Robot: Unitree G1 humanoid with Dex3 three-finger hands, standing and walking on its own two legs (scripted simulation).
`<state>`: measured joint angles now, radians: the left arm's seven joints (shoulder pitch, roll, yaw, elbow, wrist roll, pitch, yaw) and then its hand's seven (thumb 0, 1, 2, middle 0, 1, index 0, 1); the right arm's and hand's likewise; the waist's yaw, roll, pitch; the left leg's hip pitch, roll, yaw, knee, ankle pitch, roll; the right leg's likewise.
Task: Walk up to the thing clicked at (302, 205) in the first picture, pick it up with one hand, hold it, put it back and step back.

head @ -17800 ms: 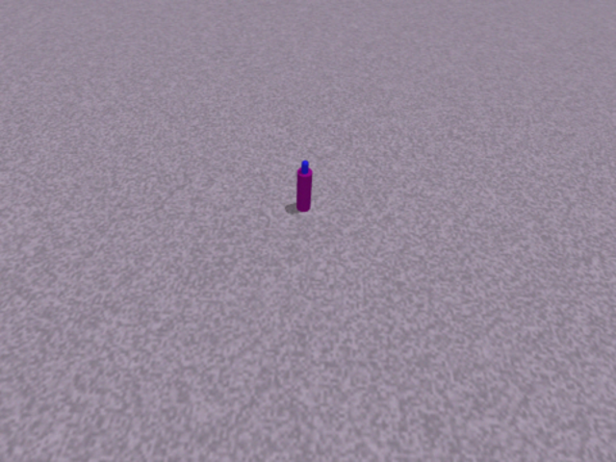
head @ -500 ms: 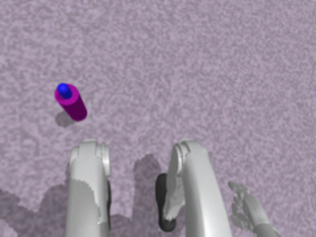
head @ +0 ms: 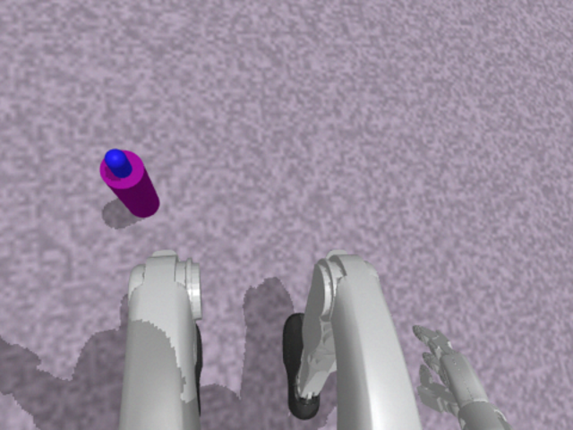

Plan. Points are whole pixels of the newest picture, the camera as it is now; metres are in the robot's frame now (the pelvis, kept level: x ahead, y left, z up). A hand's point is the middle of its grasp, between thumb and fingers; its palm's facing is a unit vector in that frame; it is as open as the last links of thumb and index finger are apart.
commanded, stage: go down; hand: left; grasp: from the side
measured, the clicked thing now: (131, 184) +0.45 +0.24 -0.26
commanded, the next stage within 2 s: none
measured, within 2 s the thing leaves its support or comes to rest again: neither
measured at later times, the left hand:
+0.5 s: hand out of the picture +0.38 +0.43 +0.03, palm faces +0.19 -0.98 -0.01, open 17.7 cm
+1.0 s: hand out of the picture +0.38 +0.43 +0.02, palm faces +0.19 -0.98 -0.01, open 17.7 cm
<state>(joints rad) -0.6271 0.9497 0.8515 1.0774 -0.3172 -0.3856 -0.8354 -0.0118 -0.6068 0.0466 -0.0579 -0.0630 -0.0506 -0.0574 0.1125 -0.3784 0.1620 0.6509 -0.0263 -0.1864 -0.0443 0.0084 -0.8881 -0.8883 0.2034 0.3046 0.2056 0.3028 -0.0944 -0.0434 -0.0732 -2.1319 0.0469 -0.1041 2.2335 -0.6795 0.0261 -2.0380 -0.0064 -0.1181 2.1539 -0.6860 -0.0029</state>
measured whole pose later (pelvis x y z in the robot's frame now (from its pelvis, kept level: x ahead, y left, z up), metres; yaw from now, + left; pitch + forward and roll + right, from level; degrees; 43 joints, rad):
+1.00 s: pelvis +0.00 +0.00 +0.00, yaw +0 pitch +32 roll -8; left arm -0.63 0.94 0.85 1.06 -0.31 -0.39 -0.83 -0.01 -0.61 0.05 -0.06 -0.07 -0.06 -0.06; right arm 0.11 -0.37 0.16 0.65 -0.03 -0.19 -0.04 0.01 -0.89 -0.89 0.20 0.30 0.21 0.30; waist -0.10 -0.05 -0.07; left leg -2.14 0.05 -0.11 2.24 -0.68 0.03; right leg -2.04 0.00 -0.12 2.16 -0.68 0.00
